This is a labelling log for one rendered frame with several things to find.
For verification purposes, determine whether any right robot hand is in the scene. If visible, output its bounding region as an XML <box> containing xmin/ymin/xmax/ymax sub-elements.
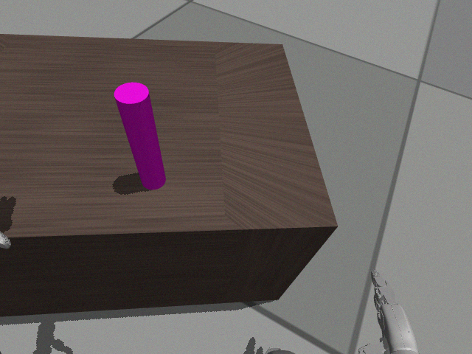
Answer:
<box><xmin>358</xmin><ymin>269</ymin><xmax>419</xmax><ymax>354</ymax></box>

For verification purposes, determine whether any can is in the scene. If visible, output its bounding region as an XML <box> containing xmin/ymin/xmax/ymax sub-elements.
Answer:
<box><xmin>114</xmin><ymin>83</ymin><xmax>166</xmax><ymax>190</ymax></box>

